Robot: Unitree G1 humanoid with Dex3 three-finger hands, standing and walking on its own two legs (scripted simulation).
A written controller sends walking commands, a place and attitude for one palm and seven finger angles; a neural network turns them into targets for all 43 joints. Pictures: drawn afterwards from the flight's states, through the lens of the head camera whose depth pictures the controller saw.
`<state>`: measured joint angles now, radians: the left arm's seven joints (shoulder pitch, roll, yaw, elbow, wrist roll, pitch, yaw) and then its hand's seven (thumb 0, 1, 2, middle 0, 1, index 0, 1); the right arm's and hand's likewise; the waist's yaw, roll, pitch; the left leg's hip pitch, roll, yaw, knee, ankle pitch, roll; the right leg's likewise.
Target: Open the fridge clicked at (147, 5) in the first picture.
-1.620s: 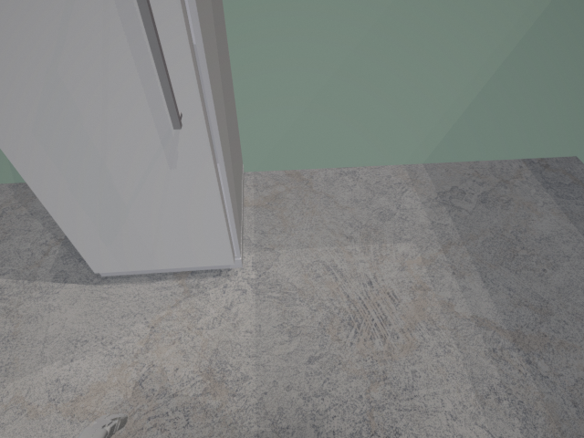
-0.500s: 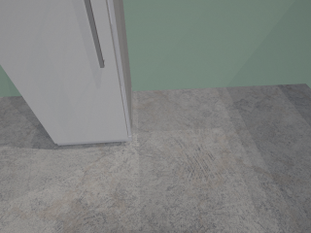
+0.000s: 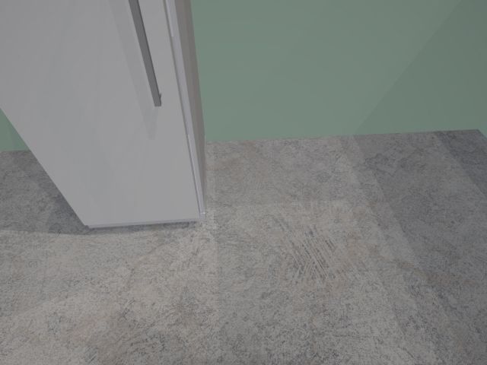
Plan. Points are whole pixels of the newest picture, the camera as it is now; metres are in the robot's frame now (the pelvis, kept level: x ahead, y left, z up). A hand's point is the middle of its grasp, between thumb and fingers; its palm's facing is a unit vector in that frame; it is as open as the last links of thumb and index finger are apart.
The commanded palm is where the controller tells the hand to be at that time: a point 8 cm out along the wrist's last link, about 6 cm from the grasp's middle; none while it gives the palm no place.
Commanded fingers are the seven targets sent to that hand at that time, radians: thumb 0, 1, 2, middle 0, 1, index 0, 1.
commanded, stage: walk to a spot facing it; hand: right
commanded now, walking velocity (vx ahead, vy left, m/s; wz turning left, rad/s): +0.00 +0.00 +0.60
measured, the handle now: (138, 15) +0.81 +0.29 +0.21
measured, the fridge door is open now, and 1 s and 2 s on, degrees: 0 0 0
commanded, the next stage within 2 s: none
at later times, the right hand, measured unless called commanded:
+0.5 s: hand out of the picture +0.04 -0.16 -0.17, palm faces -0.18 +0.95 -0.27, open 7.4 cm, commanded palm none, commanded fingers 0.00 -0.90 -0.90 0.20 0.30 0.20 0.30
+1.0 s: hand out of the picture +0.12 -0.20 -0.18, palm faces -0.43 +0.88 -0.22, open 7.4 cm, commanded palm none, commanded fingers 0.00 -0.90 -0.90 0.20 0.30 0.20 0.30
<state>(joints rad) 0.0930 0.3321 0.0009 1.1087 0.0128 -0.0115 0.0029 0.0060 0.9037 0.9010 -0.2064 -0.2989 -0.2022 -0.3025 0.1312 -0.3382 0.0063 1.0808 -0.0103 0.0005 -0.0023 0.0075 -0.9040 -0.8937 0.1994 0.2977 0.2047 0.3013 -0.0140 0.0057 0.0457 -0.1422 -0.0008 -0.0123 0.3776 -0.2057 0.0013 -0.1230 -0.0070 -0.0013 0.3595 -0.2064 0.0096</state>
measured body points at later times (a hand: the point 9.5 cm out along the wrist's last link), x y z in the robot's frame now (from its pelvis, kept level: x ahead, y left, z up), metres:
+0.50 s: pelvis -0.04 +0.04 -0.01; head +0.01 +0.07 +0.43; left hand +0.00 +0.30 -0.17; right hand +0.05 -0.20 -0.15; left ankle -0.02 +0.11 -0.75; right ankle -0.02 -0.12 -0.67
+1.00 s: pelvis -0.05 -0.04 -0.01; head -0.02 -0.07 +0.44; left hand -0.08 +0.23 -0.12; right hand +0.14 -0.25 -0.16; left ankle -0.07 +0.09 -0.68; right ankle -0.01 -0.13 -0.75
